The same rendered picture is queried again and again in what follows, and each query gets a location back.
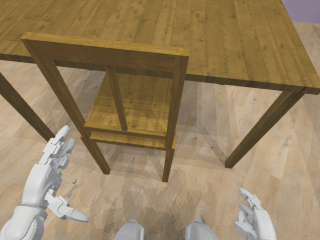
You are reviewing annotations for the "chair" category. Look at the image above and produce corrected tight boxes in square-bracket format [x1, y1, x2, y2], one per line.
[20, 31, 190, 183]

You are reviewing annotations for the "right robot hand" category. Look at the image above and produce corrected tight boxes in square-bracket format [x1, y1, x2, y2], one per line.
[235, 188, 277, 240]

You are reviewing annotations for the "robot right shin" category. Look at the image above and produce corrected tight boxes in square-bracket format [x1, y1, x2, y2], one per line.
[192, 220, 203, 224]

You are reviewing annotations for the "robot left forearm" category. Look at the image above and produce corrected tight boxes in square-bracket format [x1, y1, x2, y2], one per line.
[0, 204, 48, 240]

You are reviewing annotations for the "left robot hand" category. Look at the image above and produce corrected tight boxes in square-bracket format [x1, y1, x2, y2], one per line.
[21, 125, 89, 223]

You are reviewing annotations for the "left robot thigh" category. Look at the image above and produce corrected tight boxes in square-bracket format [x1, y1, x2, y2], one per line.
[113, 223, 145, 240]

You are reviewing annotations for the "table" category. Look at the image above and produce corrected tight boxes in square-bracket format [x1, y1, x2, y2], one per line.
[0, 0, 320, 169]

